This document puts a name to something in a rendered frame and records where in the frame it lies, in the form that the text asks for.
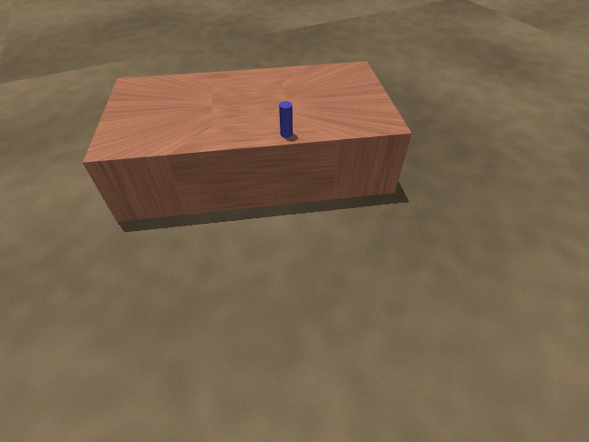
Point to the can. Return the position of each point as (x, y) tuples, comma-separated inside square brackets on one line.
[(286, 119)]

